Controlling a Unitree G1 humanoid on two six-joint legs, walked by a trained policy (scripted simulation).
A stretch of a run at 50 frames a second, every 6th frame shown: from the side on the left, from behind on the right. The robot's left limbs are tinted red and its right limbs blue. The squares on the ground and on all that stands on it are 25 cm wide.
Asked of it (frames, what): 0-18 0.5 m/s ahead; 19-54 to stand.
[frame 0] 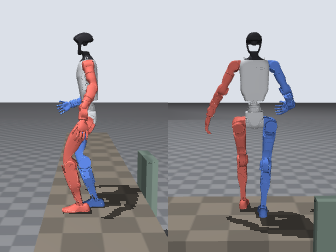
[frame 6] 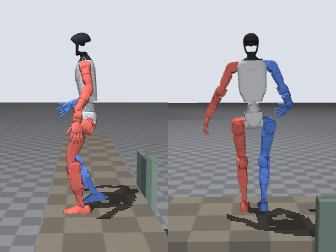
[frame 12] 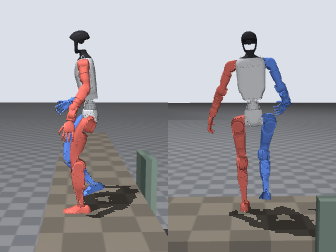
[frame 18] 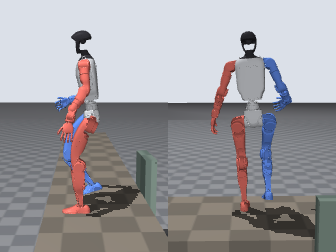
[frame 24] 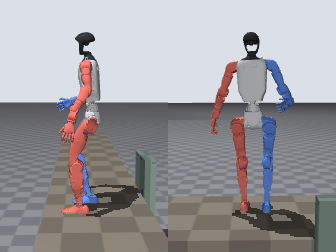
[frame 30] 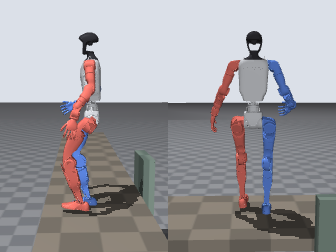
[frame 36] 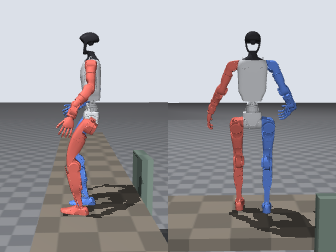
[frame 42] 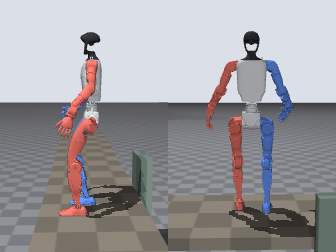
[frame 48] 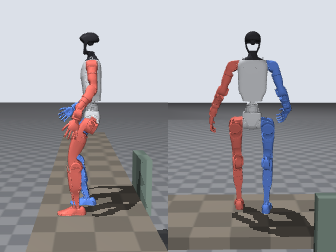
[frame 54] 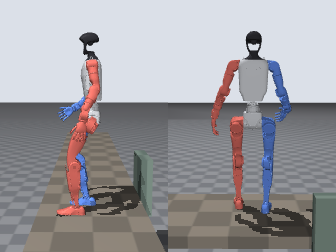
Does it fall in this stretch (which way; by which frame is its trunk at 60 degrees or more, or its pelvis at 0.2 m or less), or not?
no
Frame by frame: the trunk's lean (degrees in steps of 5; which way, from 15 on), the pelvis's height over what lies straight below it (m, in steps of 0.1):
0: 5, 0.8
6: 10, 0.8
12: 10, 0.8
18: 10, 0.8
24: 5, 0.8
30: 5, 0.8
36: 0, 0.8
42: 0, 0.8
48: 5, 0.8
54: 5, 0.8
